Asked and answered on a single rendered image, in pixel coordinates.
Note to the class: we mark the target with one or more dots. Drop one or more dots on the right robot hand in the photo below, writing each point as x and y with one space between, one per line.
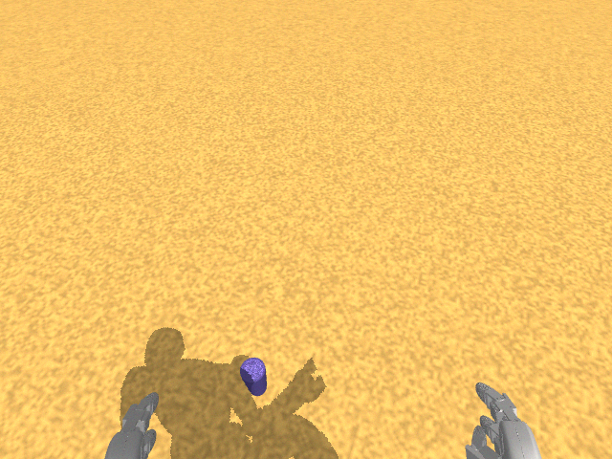
512 438

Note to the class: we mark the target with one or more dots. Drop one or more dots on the left robot hand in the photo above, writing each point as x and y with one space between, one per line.
134 441

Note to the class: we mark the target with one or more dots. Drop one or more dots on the cup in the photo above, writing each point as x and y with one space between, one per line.
253 374

